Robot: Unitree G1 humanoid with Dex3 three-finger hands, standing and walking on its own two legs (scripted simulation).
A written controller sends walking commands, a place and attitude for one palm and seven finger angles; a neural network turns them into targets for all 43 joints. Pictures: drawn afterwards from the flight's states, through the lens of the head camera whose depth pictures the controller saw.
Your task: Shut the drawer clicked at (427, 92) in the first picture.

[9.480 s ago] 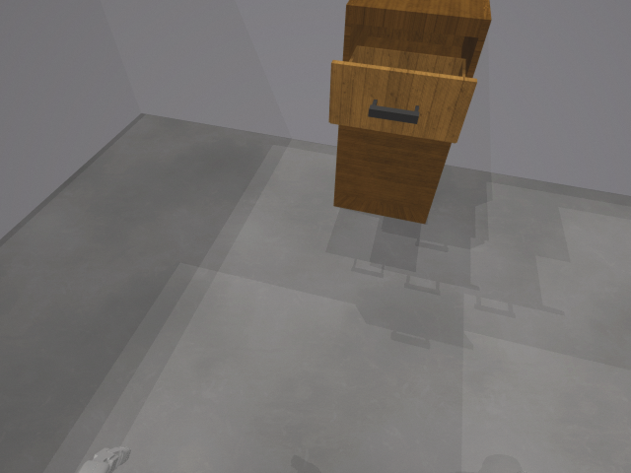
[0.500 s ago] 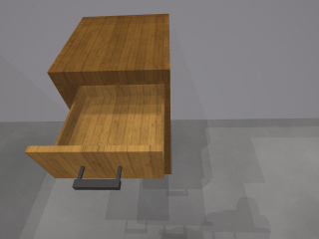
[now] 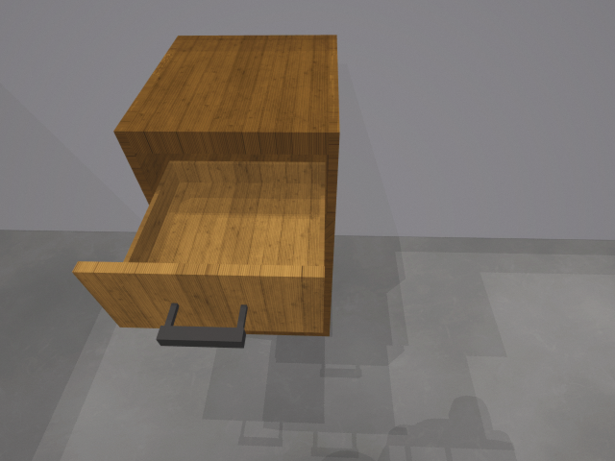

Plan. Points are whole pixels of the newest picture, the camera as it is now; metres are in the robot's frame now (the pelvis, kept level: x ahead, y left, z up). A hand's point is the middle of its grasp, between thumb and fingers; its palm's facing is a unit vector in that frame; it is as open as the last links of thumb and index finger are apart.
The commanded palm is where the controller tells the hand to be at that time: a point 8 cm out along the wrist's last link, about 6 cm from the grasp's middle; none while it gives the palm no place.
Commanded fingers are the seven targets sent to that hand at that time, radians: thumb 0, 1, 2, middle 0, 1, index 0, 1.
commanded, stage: look again from close up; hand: left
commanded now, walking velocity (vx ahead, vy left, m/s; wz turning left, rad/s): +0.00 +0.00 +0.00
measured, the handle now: (205, 323) +0.33 +0.19 -0.07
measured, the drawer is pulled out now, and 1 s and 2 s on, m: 0.28 0.28 0.28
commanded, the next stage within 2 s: raise the hand and make a fist in 0.46 s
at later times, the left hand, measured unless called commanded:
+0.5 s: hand out of the picture +0.00 +0.22 -0.17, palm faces +0.04 -0.98 -0.21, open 7.3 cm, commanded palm none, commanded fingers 0.00 0.90 0.90 -0.20 -0.30 -0.20 -0.30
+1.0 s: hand (165, 439) +0.16 +0.19 -0.04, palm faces +0.06 -1.00 +0.01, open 5.9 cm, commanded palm +0.12 +0.25 -0.04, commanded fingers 0.00 0.90 0.90 -0.66 -0.80 -0.66 -0.80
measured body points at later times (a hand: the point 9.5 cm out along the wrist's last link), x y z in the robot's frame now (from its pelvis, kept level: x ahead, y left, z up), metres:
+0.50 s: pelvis +0.01 +0.05 +0.00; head +0.00 +0.03 +0.45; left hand +0.00 +0.27 -0.15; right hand -0.01 -0.15 -0.17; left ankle -0.02 +0.13 -0.74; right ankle +0.06 -0.07 -0.74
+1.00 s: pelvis +0.03 +0.03 -0.07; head +0.08 +0.06 +0.38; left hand +0.15 +0.25 -0.04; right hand +0.29 -0.20 -0.08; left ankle -0.01 +0.13 -0.74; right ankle +0.06 -0.07 -0.74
